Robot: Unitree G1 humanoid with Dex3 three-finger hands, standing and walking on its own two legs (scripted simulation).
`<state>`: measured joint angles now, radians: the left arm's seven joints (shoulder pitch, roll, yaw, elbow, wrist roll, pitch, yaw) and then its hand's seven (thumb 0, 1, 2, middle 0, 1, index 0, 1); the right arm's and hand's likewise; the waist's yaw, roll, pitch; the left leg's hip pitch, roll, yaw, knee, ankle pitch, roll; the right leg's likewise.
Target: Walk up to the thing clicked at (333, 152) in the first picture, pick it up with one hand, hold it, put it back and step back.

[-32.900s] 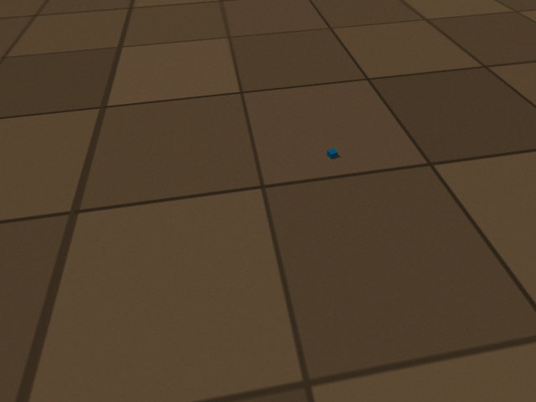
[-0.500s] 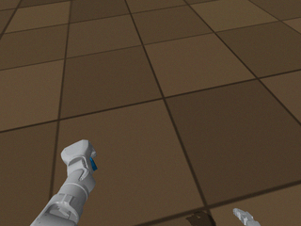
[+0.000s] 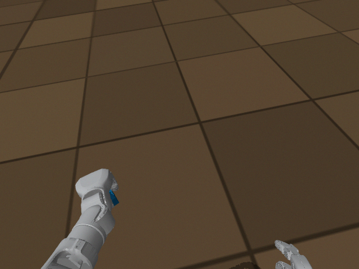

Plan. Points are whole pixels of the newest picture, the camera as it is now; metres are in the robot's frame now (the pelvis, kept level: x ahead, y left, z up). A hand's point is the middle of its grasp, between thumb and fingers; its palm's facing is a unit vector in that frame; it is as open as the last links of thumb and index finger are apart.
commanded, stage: hold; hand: left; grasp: from above
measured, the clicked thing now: (107, 199) +0.33 +0.23 -0.09
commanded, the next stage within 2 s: crouch in 1.08 s
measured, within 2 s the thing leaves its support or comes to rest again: rests again in 1.66 s
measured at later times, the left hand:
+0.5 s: hand (99, 199) +0.30 +0.22 -0.03, palm faces -0.37 -0.21 -0.91, open 5.8 cm
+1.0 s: hand (99, 197) +0.30 +0.22 -0.02, palm faces -0.38 -0.20 -0.90, open 5.1 cm
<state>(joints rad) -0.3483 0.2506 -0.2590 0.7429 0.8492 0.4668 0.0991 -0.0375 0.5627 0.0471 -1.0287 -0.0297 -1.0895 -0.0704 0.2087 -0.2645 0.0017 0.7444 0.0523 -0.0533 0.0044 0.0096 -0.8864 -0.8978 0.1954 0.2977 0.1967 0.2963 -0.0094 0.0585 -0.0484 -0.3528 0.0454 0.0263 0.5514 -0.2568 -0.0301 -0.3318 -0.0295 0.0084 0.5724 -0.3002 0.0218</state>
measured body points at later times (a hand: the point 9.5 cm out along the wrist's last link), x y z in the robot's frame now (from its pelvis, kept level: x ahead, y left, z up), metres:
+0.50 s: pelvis +0.00 +0.00 +0.00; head +0.00 -0.03 +0.45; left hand +0.31 +0.23 +0.02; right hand +0.16 -0.24 -0.11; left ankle +0.01 +0.14 -0.73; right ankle +0.00 -0.13 -0.73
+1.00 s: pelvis +0.00 +0.00 +0.01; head +0.01 -0.03 +0.45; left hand +0.32 +0.23 +0.03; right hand +0.16 -0.24 -0.11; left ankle +0.01 +0.14 -0.73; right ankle +0.00 -0.13 -0.73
